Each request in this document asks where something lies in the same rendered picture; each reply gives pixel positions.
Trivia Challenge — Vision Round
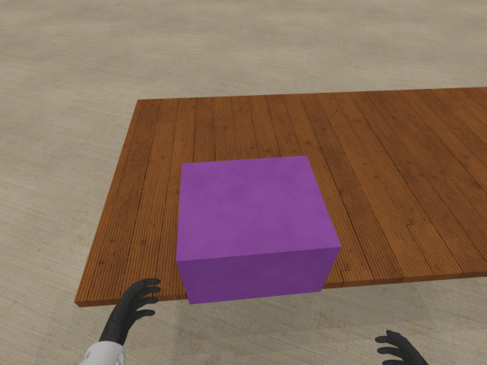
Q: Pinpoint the left robot forearm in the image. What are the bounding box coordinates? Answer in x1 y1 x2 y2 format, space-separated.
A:
79 341 126 365

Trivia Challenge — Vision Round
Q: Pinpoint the table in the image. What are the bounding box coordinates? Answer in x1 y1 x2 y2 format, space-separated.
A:
74 87 487 307

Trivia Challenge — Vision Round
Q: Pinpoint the right robot hand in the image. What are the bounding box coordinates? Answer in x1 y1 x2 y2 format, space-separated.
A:
375 330 428 365

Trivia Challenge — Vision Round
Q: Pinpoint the carton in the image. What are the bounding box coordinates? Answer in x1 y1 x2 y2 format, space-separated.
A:
176 155 341 304

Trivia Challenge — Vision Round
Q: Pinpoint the left robot hand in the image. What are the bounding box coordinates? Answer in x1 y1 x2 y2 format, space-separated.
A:
99 278 161 346

